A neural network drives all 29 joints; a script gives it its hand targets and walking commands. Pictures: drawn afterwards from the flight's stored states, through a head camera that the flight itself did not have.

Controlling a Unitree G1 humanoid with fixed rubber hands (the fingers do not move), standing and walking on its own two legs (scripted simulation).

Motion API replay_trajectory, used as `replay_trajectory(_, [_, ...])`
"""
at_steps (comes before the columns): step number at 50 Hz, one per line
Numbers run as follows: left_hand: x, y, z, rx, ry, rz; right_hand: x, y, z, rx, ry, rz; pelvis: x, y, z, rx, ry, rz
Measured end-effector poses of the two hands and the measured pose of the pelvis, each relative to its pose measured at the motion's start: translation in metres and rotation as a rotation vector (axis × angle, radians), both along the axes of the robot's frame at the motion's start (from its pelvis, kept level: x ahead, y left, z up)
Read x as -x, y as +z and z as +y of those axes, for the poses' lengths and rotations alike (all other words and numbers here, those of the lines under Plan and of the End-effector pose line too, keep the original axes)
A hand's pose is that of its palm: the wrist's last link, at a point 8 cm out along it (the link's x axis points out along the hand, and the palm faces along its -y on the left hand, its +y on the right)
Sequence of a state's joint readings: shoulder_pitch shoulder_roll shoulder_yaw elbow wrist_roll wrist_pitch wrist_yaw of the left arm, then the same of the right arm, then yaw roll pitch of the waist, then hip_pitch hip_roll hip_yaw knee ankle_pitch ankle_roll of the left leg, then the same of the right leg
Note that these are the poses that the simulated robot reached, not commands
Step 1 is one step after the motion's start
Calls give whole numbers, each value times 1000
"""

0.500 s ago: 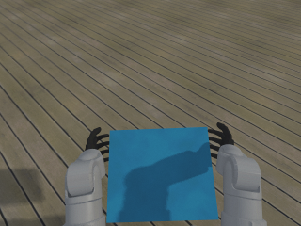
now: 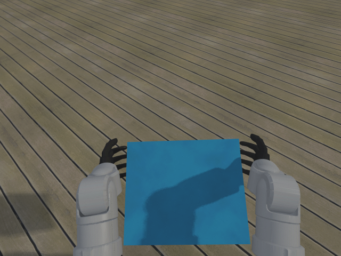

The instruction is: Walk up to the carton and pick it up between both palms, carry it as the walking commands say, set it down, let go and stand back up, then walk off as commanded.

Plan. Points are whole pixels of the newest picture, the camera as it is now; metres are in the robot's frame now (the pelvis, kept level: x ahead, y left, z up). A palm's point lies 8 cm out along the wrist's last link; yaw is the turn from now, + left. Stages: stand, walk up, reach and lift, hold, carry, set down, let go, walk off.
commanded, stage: carry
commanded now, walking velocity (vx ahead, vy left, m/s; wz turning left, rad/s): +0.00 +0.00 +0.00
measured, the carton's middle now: (183, 188) +0.29 -0.01 -0.02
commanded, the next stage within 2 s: none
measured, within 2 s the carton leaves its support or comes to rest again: neither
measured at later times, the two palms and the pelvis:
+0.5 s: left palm (75, 192) +0.24 +0.21 +0.08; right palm (237, 187) +0.23 -0.12 +0.09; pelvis -0.04 +0.05 +0.00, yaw -1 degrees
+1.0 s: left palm (88, 214) +0.20 +0.18 +0.06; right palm (253, 212) +0.19 -0.14 +0.06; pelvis -0.09 +0.03 -0.02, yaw -1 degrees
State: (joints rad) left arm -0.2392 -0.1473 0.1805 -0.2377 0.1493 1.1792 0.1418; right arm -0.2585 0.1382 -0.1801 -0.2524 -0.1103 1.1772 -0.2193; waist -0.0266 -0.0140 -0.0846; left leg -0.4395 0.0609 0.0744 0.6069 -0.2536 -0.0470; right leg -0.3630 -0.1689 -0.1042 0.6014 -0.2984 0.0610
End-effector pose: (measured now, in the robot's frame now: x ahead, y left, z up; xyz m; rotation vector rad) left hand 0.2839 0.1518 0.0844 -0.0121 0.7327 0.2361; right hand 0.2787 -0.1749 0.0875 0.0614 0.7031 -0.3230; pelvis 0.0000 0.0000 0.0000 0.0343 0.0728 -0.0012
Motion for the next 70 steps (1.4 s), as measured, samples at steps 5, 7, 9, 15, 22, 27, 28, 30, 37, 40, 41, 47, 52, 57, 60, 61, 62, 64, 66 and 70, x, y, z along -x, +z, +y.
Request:
replay_trajectory(5, [12,-14,45,30,41,12,1,-4,44,35,51,16,5,-5,27,12,-7,-7])
replay_trajectory(7, [22,-15,55,34,69,30,3,-6,56,39,74,34,10,-3,34,24,-8,-9])
replay_trajectory(9, [32,-15,62,35,96,33,7,-7,63,36,91,39,14,-3,38,26,-6,-13])
replay_trajectory(15, [45,-5,71,15,85,17,23,-5,71,19,86,22,25,-1,51,37,-5,-30])
replay_trajectory(22, [47,0,64,15,42,10,39,1,64,21,37,17,34,0,54,34,-9,-34])
replay_trajectory(27, [48,1,55,8,21,12,46,1,55,16,15,21,38,0,49,34,-12,-36])
replay_trajectory(28, [49,1,53,7,19,13,47,1,53,15,13,22,38,0,47,34,-13,-36])
replay_trajectory(30, [49,1,49,4,18,16,49,0,50,11,9,24,39,0,44,35,-14,-36])
replay_trajectory(37, [51,-1,37,-1,23,15,50,-4,38,5,10,24,46,-3,34,36,-17,-41])
replay_trajectory(40, [53,-3,33,-1,25,7,52,-6,34,2,11,16,52,-7,30,35,-16,-44])
replay_trajectory(41, [55,-5,32,0,26,5,53,-8,33,2,10,15,55,-8,30,34,-16,-45])
replay_trajectory(47, [72,-15,29,5,26,11,72,-19,30,-5,1,21,74,-15,27,32,-16,-54])
replay_trajectory(52, [93,-25,32,14,23,24,94,-26,32,3,0,34,94,-18,29,32,-16,-63])
replay_trajectory(57, [120,-28,32,10,49,28,114,-31,33,-1,25,38,118,-21,22,40,-13,-66])
replay_trajectory(60, [137,-27,28,-4,75,20,124,-36,29,-16,48,33,133,-24,14,35,-11,-65])
replay_trajectory(61, [143,-26,27,-9,78,23,129,-37,28,-20,54,37,139,-22,12,23,-5,-63])
replay_trajectory(62, [150,-26,26,-12,77,31,135,-38,26,-24,57,45,145,-20,12,11,0,-61])
replay_trajectory(64, [162,-24,24,-22,66,49,148,-37,24,-31,50,62,156,-14,13,-1,3,-59])
replay_trajectory(66, [172,-22,23,-23,53,55,162,-34,23,-32,37,67,168,-9,15,-8,0,-53])
replay_trajectory(70, [189,-14,24,-4,21,19,188,-21,25,-17,5,30,193,-7,22,-5,4,-26])
